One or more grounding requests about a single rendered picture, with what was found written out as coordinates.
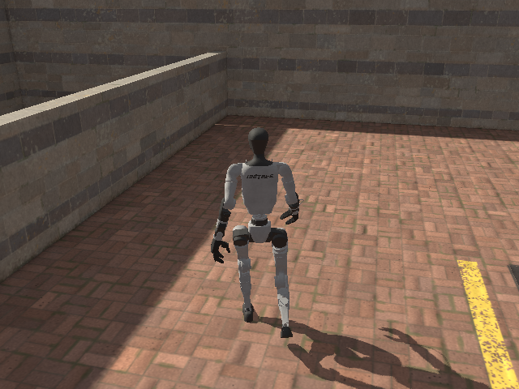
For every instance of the robot right upper arm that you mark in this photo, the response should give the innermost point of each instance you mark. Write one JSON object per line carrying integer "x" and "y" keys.
{"x": 288, "y": 182}

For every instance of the robot right forearm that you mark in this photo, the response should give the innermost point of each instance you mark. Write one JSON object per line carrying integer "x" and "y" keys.
{"x": 294, "y": 208}

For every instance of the robot left upper arm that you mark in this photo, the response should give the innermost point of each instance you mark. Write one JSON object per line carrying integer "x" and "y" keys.
{"x": 230, "y": 185}

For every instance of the robot right hand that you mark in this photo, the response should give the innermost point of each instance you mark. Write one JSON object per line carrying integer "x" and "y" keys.
{"x": 286, "y": 214}

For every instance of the robot left forearm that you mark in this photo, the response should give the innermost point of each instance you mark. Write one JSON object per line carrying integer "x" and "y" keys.
{"x": 222, "y": 222}

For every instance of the right robot thigh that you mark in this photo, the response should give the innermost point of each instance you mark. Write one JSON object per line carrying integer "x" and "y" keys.
{"x": 280, "y": 248}

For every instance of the robot right shin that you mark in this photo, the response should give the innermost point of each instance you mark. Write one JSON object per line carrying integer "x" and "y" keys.
{"x": 283, "y": 296}

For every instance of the robot left hand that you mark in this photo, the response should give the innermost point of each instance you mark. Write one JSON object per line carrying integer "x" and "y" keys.
{"x": 215, "y": 249}

